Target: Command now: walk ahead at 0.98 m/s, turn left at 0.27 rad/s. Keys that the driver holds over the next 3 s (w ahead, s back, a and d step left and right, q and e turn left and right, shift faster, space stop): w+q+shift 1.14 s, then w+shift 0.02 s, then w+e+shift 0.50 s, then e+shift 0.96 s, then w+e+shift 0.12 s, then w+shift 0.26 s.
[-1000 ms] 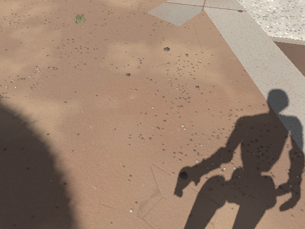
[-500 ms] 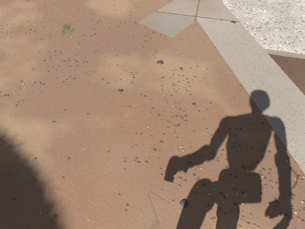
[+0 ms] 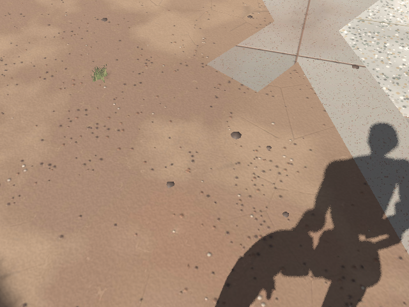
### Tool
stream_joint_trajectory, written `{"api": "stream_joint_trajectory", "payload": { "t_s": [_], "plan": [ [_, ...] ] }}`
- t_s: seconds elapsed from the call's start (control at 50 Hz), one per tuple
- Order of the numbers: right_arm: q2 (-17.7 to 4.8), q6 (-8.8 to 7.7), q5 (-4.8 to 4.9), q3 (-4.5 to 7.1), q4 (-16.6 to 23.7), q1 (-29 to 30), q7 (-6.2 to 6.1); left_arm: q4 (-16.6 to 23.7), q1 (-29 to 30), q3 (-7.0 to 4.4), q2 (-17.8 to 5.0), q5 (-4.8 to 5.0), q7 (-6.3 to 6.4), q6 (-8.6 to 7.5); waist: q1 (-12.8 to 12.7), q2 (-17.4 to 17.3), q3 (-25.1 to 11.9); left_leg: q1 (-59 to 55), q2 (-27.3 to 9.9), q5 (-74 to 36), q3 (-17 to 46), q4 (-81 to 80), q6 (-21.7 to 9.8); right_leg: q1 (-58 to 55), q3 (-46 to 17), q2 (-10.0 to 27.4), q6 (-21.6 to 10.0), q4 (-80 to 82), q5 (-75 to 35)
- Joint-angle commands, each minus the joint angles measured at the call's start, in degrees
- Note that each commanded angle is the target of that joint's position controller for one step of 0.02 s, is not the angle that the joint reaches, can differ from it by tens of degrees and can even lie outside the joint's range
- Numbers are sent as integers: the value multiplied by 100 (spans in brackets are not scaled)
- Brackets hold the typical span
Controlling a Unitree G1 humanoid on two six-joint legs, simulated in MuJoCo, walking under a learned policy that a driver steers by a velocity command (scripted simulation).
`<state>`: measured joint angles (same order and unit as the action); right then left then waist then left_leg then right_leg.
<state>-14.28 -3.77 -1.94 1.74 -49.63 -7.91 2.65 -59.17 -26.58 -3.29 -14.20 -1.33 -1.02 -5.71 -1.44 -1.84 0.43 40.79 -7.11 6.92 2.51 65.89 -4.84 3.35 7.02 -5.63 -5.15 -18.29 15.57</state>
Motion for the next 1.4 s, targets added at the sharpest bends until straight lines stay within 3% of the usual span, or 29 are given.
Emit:
{"api": "stream_joint_trajectory", "payload": {
  "t_s": [0.02, 0.14, 0.2, 0.22, 0.24, 0.26, 0.28, 0.32, 0.38, 0.48, 0.56, 0.6, 0.64, 0.66, 0.68, 0.7, 0.72, 0.76, 0.84, 0.98, 1.04, 1.08, 1.1, 1.12, 1.14, 1.16, 1.2, 1.26, 1.4],
  "plan": [
    [-186, 19, 95, -48, 420, 521, 73, 446, 428, -10, -389, 43, -14, -242, 153, 239, 937, 59, 151, -963, -263, -1106, 31, 1065, -411, 1148, -310, 1743, -855],
    [-249, -46, 94, -122, 605, 1046, 131, 338, -110, 38, -744, 71, 208, -284, 123, 521, 625, -927, 891, -1765, -1276, -3007, -423, -828, 571, 1523, 242, 1409, -6068],
    [-778, -15, 124, 86, 169, -748, 41, 498, 179, -112, -1258, -151, 409, 45, 1097, 1043, -545, -2563, 1519, -509, -1376, -2968, -663, -1436, 636, 1767, 358, -1461, -8393],
    [-1022, 9, 125, 235, -177, -1959, -20, 613, 464, -156, -1331, -197, 421, 141, 1627, 1024, -1030, -3653, 1439, -165, -1075, -3255, -873, -1037, 555, 1824, 268, -3146, -7997],
    [-1241, 75, 113, 404, -300, -2481, -125, 655, 653, -166, -1226, -221, 343, 127, 1766, 683, -1059, -4614, 1114, 658, -425, -3253, -1039, 128, 543, 1362, 194, -5168, -5251],
    [-1813, 183, -64, 565, -176, -1841, -156, 1195, 328, 25, -306, -58, 159, -33, 652, -1451, -1042, -6331, -370, 398, 2665, -3438, -2123, 3375, 69, 223, 621, -7431, 1097],
    [-1773, 212, 20, 616, -103, -1803, -144, 1540, 823, 94, -495, 69, 153, -177, 859, -781, -1650, -6791, -750, 1557, 4465, -4644, -2545, 4472, -1130, 248, 498, -7876, 986],
    [-1064, 156, 71, 497, -184, -1463, -195, 1678, 1441, 113, -670, -11, 136, -317, 498, 734, -345, -5051, -468, 1351, 3598, -5316, -1812, 4262, -1272, 865, 301, -6488, 166],
    [-765, -35, 165, 339, -150, -1181, -283, 1814, 1499, 200, -479, -321, 84, 9, -102, 779, 214, -3233, 230, 184, 2502, -5382, -1573, 3480, -1199, 1179, 626, -5621, 416],
    [-1083, -204, 185, 427, -32, -1498, -228, 2595, 3055, 365, -347, -200, -35, 135, 308, 279, 737, -1911, 854, -1085, 1908, -5799, -1223, 2779, -610, 1098, 894, -2876, -1307],
    [-1203, -156, 248, 504, -93, -2008, -196, 2862, 3484, 373, -471, -68, -14, 100, 742, -42, 371, -3176, 718, -2773, 2009, -5401, -837, 2463, -562, 697, 655, -1609, -2192],
    [-1336, -141, 243, 535, -33, -1844, -252, 2847, 3136, 308, -653, -56, 50, 78, 515, -102, 22, -3502, 729, -3911, 2012, -4701, -582, 1556, -618, 434, 536, -1050, -1932],
    [-1769, -181, 178, 626, 105, -1375, -235, 2453, 1473, 57, -1210, 16, 207, 32, -469, -203, -1002, -3323, 787, -4402, 2058, -2737, -341, -405, -813, 444, 430, -1099, -1284],
    [-1543, -243, 124, 571, 245, -1015, -207, 2147, 157, -108, -1565, -40, 330, 29, -1125, -119, -1610, -2538, 1002, -3517, 1851, -1228, -282, -1816, -1176, 992, 339, -1431, -376],
    [-566, -281, 243, 331, 554, -1075, -225, 2088, -465, -217, -1897, -236, 381, 20, -1007, 1639, -2435, -1072, 1731, 1164, 1143, 897, -182, -3257, -3418, 2762, 14, -981, 1061],
    [-577, -190, 448, 197, 768, -1790, -277, 2108, 260, -300, -2050, -283, 271, 67, -252, 2598, -2807, -46, 1462, 2010, 732, 1781, -148, -3207, -5734, 3504, -514, -6, 1889],
    [-961, -64, 244, 229, 528, -1319, -323, 2299, 896, -192, -1226, -253, 241, 112, -327, 1288, -1807, 251, 924, 1357, 563, 1727, -190, -2300, -5022, 3051, -436, 139, 2790],
    [-935, 58, 37, 256, 685, -590, -159, 2027, 1038, -51, -690, -231, 223, 117, -232, 280, -547, 162, 535, 955, 348, 1210, -147, -792, -3320, 2554, -265, 321, 1290],
    [-350, 334, -21, 69, 1251, -27, 106, 1394, 554, 9, -476, -18, 96, -90, 114, 615, 111, 517, 64, 834, 219, 1024, -128, 35, -1674, 2382, -2, 748, -298],
    [-436, 343, -2, -89, 1883, 1299, 350, 1174, 553, -58, -888, -9, 92, -232, 205, 321, 812, -389, 362, -899, -951, -1691, -333, 452, 813, 1727, 361, 1355, -3057],
    [-621, 298, 21, -29, 1713, 1010, 290, 1155, 149, -143, -1344, -10, 202, -78, 426, 658, 358, -1197, 1030, -424, -1452, -2195, -612, -569, 1023, 1852, 495, 220, -6901],
    [-977, 270, 42, 152, 1294, -491, 158, 1279, 386, -231, -1677, -46, 270, 139, 1234, 904, -447, -2799, 1357, 197, -1303, -2256, -842, -515, 894, 2133, 411, -1842, -7954],
    [-1253, 243, 41, 328, 889, -1719, 42, 1428, 626, -233, -1656, -69, 246, 220, 1699, 773, -964, -4332, 1424, 375, -936, -2678, -1046, 252, 760, 2158, 347, -3536, -7166],
    [-1552, 297, 167, 540, 739, -1752, -110, 1566, 680, -212, -1413, -85, 150, 234, 1477, -154, -911, -5354, 1112, 866, -69, -3093, -1187, 1721, 754, 1307, 503, -5588, -2496],
    [-2235, 389, -12, 618, 1053, -1044, -139, 2073, 181, -32, -685, -132, 87, 170, 448, -1137, -1125, -6478, -366, 157, 2851, -3356, -1985, 4015, 248, 602, 811, -7703, 1547],
    [-2156, 459, -68, 650, 1223, -1572, -214, 2458, 806, -22, -1020, -24, 107, 15, 969, -318, -1976, -6869, -794, 1279, 4281, -4507, -2436, 4701, -950, 577, 773, -7931, 1103],
    [-1450, 295, 10, 488, 898, -1237, -338, 2300, 1003, 73, -948, -6, 128, -59, 433, 679, -376, -4900, -698, 1139, 3346, -5173, -1769, 4477, -948, 1257, 629, -6590, 354],
    [-849, -73, 53, 221, 809, -872, -345, 1952, 537, 151, -711, -160, 44, 288, -172, 742, 51, -2842, -179, -343, 1921, -5338, -1361, 3079, -975, 1620, 679, -5629, 471],
    [-867, -435, 142, 195, 411, -1423, -153, 2338, 2189, 247, -371, 136, -208, 284, 367, 229, 660, -2932, 420, -2200, -341, -6362, -346, 2916, -348, 1144, 125, -2470, -2487]
  ]
}}
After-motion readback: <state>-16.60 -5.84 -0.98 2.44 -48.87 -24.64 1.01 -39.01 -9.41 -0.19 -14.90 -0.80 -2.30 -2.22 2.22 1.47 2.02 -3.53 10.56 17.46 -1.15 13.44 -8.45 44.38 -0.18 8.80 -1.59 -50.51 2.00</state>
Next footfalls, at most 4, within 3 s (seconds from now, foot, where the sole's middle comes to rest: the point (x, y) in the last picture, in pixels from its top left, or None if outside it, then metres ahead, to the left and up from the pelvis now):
0.24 left None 0.43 0.07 -0.78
0.66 right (201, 206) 0.90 0.06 -0.78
1.12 left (99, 172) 1.06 0.49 -0.78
1.56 right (46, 116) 1.39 0.81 -0.78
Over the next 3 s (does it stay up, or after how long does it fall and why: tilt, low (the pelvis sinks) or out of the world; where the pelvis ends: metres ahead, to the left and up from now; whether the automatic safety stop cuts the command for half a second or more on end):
stays up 1.59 1.00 0.01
